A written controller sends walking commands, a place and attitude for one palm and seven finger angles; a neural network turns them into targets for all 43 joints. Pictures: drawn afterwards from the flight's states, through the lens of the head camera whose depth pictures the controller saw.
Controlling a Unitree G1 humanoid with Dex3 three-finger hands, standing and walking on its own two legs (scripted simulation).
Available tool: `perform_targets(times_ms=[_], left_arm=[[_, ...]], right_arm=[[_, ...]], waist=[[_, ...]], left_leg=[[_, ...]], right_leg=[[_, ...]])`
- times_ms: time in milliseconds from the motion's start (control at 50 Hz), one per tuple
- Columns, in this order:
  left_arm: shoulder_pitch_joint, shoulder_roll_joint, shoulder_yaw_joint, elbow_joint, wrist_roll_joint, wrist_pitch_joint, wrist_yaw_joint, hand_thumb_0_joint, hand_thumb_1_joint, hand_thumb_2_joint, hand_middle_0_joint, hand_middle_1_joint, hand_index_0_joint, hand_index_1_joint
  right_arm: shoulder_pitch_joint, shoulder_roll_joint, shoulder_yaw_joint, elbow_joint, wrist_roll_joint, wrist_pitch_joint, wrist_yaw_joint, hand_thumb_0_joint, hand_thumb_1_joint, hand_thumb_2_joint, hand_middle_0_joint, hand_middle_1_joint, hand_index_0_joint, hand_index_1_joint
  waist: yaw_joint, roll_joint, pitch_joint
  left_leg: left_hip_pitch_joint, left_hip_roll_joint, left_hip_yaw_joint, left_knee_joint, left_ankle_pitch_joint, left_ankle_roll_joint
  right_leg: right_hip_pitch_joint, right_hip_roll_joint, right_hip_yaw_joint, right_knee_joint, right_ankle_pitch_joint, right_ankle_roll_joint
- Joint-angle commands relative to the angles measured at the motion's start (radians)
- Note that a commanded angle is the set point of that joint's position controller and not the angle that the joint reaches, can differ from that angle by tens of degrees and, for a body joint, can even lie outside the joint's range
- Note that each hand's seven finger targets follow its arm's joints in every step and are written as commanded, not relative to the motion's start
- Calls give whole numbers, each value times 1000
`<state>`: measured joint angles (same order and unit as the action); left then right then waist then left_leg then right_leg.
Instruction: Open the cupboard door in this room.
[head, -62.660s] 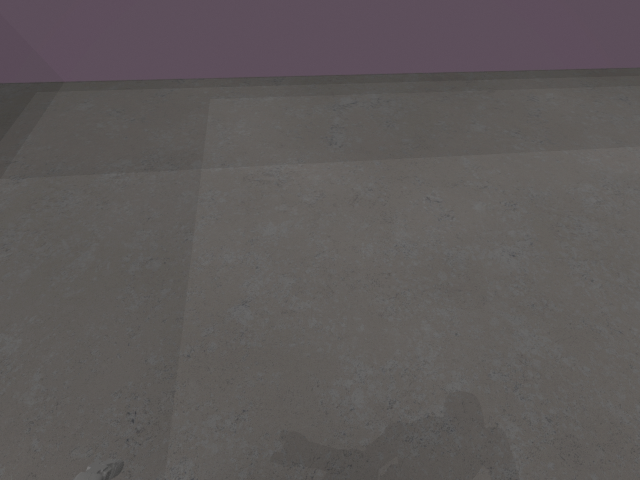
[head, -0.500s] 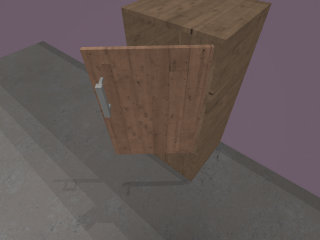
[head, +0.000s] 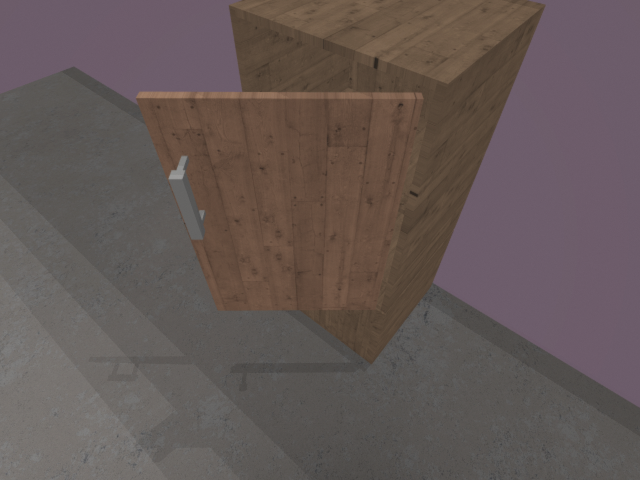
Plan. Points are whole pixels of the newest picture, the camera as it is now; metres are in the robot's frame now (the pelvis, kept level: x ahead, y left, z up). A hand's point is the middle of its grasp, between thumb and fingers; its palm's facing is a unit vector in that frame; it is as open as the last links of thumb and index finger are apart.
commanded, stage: come to a stop and stand still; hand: left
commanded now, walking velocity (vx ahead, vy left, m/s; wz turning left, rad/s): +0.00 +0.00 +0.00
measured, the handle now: (191, 198) +0.53 +0.25 +0.02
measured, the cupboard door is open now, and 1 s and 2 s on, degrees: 40 40 40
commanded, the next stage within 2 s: look again from close up in 0.22 s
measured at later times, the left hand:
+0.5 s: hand out of the picture +0.02 +0.17 -0.18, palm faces +0.02 -0.98 -0.20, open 7.3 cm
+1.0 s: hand out of the picture +0.10 +0.19 -0.10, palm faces +0.24 -0.94 -0.23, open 7.3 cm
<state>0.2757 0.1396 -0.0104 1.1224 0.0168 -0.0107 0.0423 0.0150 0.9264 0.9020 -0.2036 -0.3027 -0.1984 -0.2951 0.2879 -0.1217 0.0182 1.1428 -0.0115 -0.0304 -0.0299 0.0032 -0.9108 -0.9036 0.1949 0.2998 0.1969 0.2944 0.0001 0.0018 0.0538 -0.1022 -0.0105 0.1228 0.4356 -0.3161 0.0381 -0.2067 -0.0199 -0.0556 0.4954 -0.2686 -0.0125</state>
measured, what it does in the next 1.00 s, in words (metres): stands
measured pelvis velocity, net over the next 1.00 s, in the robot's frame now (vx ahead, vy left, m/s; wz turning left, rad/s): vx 0.00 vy -0.01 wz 0.03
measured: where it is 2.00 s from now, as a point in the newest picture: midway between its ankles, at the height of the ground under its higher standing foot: outside the picture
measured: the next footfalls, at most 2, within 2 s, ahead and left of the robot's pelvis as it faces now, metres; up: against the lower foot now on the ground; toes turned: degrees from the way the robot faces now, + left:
none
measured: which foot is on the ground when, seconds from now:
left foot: down 0.00-1.00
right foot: down 0.00-1.00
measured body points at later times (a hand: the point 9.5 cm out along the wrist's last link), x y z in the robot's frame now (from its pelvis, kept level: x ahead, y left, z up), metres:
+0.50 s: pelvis +0.01 -0.01 +0.00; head +0.03 -0.01 +0.45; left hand +0.02 +0.22 -0.16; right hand +0.01 -0.22 -0.16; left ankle -0.05 +0.09 -0.74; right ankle +0.00 -0.11 -0.74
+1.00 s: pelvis +0.00 -0.01 +0.00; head +0.01 -0.02 +0.45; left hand +0.09 +0.24 -0.09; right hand +0.04 -0.25 -0.15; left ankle -0.05 +0.09 -0.74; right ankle +0.00 -0.11 -0.74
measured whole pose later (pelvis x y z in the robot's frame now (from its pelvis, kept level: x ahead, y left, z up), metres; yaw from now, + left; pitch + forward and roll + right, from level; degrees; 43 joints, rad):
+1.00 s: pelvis +0.00 -0.01 +0.00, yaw +2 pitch +0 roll +1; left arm 0.46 0.18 0.02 0.40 -0.11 0.00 0.11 0.03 0.93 0.89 -0.21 -0.32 -0.20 -0.31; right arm 0.36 -0.19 0.00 0.96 0.03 -0.19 -0.07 0.02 -0.93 -0.90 0.20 0.30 0.20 0.29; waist 0.00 0.01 0.01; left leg -0.16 -0.01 0.09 0.48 -0.33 0.02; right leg -0.25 -0.02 -0.09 0.54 -0.29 -0.02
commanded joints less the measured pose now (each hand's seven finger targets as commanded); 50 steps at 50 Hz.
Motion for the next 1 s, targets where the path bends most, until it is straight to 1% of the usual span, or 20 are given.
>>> perform_targets(times_ms=[0, 40, 60, 120, 300, 340, 380, 420, 460, 480, 620, 760, 840, 860, 880, 900, 920, 940, 960, 980], left_arm=[[60, 83, 14, -29, -5, -16, -1, 0, 900, 900, -200, -300, -200, -300], [55, 83, 15, -31, -4, -16, 0, 0, 900, 900, -200, -300, -200, -300], [55, 86, 16, -31, -4, -16, 0, 0, 900, 900, -200, -300, -200, -300], [52, 87, 16, -32, -4, -16, 0, 0, 900, 900, -200, -300, -200, -300], [45, 98, 20, -35, -6, -16, -1, 0, 900, 900, -200, -300, -200, -300], [42, 96, 20, -37, -5, -15, 0, 0, 900, 900, -200, -300, -200, -300], [46, 96, 21, -36, -6, -15, 0, 0, 900, 900, -200, -300, -200, -300], [43, 94, 20, -36, -5, -14, 0, 0, 900, 900, -200, -300, -200, -300], [44, 99, 21, -37, -5, -13, 0, 0, 900, 900, -200, -300, -200, -300], [45, 98, 22, -36, -5, -14, -1, 0, 900, 900, -200, -300, -200, -300], [46, 96, 23, -37, -5, -14, 1, 0, 900, 900, -200, -300, -200, -300], [50, 97, 22, -35, -5, -15, 1, 0, 900, 900, -200, -300, -200, -300], [53, 94, 22, -35, -5, -16, 0, 0, 900, 900, -200, -300, -200, -300], [156, 133, 27, 15, 4, -37, 40, 0, 900, 900, -200, -300, -200, -300], [-601, 353, 122, -1525, -198, -247, 28, 0, 877, 890, -202, -315, -202, -315], [-181, 284, 119, -1268, -110, -194, 75, 0, 853, 880, -203, -330, -203, -330], [77, 79, 17, -1091, -140, -52, 104, 0, 830, 870, -205, -345, -205, -345], [54, -32, -51, -1069, -164, -45, 78, 0, 807, 860, -207, -360, -207, -360], [-38, 38, 11, -1107, -175, -95, 58, 0, 783, 850, -208, -375, -208, -375], [-52, 90, 63, -1112, -179, -154, 32, 0, 760, 840, -210, -390, -210, -390]], right_arm=[[88, -93, -20, -15, 0, -8, -11, 0, -900, -900, 200, 300, 200, 300], [82, -94, -21, -12, 0, -8, -12, 0, -900, -900, 200, 300, 200, 300], [82, -93, -21, -12, 0, -8, -12, 0, -900, -900, 200, 300, 200, 300], [77, -92, -22, -13, 0, -5, -12, 0, -900, -900, 200, 300, 200, 300], [71, -101, -23, -10, -1, -7, -14, 0, -900, -900, 200, 300, 200, 300], [72, -100, -24, -8, -2, -6, -15, 0, -900, -900, 200, 300, 200, 300], [72, -100, -24, -7, -1, -5, -16, 0, -900, -900, 200, 300, 200, 300], [69, -97, -23, -5, -2, -4, -15, 0, -900, -900, 200, 300, 200, 300], [71, -98, -22, -4, -2, -6, -15, 0, -900, -900, 200, 300, 200, 300], [73, -99, -22, -5, -2, -6, -15, 0, -900, -900, 200, 300, 200, 300], [77, -94, -22, -1, -2, -7, -17, 0, -900, -900, 200, 300, 200, 300], [77, -89, -22, 2, -1, -4, -15, 0, -900, -900, 200, 300, 200, 300], [81, -86, -22, 2, -1, -4, -14, 0, -900, -900, 200, 300, 200, 300], [-40, -139, -36, -76, 13, -10, -6, 0, -900, -900, 200, 300, 200, 300], [-4, -317, -43, -428, 63, -169, -45, 0, -900, -900, 200, 300, 200, 300], [-79, -230, -36, -375, 36, -250, -70, 0, -900, -900, 200, 300, 200, 300], [-67, -184, -49, -383, 60, -270, -58, 0, -900, -900, 200, 300, 200, 300], [-49, -206, -51, -354, 66, -271, -57, 0, -900, -900, 200, 300, 200, 300], [-82, -254, -68, -410, 59, -285, -50, 0, -900, -900, 200, 300, 200, 300], [-64, -281, -80, -441, 40, -294, -45, 0, -900, -900, 200, 300, 200, 300]], waist=[[-2, -1, -2], [0, 0, 15], [-1, 2, 6], [-1, -25, 18], [1, 13, -9], [0, 7, 6], [0, -1, -2], [2, 7, 14], [3, 8, 14], [2, -10, 5], [4, 1, 3], [4, -11, 27], [3, -10, 25], [46, -54, -2], [-72, 159, -497], [9, 327, -501], [-13, 255, -299], [-37, 49, -130], [-57, -34, -46], [-70, -115, -92]], left_leg=[[-41, 129, -119, -84, 264, 7], [-40, 129, -118, -81, 294, 7], [-33, 130, -115, -80, 304, 6], [-40, 130, -117, -82, 273, 5], [-14, 132, -114, -81, 315, 2], [-19, 133, -115, -82, 327, 2], [-11, 135, -113, -84, 320, 2], [-19, 135, -114, -90, 309, 3], [-26, 134, -114, -95, 287, 3], [-24, 133, -117, -93, 289, 3], [-15, 135, -117, -94, 322, 3], [-35, 130, -118, -99, 247, -1], [-35, 129, -121, -104, 237, 0], [-107, 138, -66, 162, 404, -32], [95, 27, -120, 16, 543, -14], [166, 66, -115, -9, 691, -21], [56, 89, -144, -16, 691, -62], [-21, 90, -148, 9, 589, -45], [-104, 68, -163, 55, 438, -24], [-159, 41, -153, 108, 324, -19]], right_leg=[[29, -93, 96, -54, 279, -39], [24, -94, 92, -51, 298, -39], [31, -96, 94, -50, 313, -40], [30, -95, 93, -59, 304, -41], [46, -99, 94, -55, 329, -43], [42, -96, 90, -54, 330, -42], [45, -97, 93, -56, 331, -44], [40, -93, 93, -61, 314, -43], [43, -96, 93, -65, 296, -43], [48, -97, 93, -65, 303, -44], [55, -96, 89, -62, 325, -46], [44, -102, 97, -87, 291, -47], [43, -100, 98, -93, 276, -46], [58, -157, 140, -58, 823, 2], [155, -67, 106, 21, 644, -28], [100, -13, 78, 46, 344, -46], [-23, -16, 11, 57, 126, -24], [-102, -5, -17, 34, 134, -9], [-160, -4, -26, 18, 149, -4], [-188, -3, -32, 31, 162, -2]])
